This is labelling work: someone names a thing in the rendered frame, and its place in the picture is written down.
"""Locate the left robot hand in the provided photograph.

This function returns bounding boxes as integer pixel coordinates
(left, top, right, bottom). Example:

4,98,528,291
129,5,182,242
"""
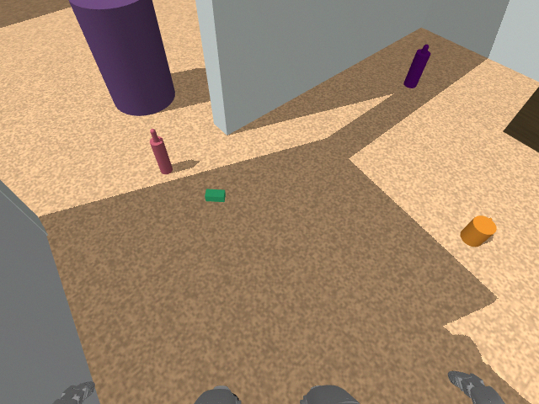
52,381,95,404

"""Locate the right robot hand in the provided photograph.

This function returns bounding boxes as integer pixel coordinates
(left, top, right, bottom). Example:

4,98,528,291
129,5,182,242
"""
448,371,505,404

